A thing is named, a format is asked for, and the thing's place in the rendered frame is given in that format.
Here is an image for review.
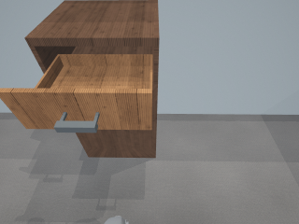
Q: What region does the cabinet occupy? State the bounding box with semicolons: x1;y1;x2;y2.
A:
25;0;160;159

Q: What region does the drawer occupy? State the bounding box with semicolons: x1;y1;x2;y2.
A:
0;54;153;131

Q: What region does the handle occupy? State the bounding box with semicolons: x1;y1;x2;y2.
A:
53;112;100;133

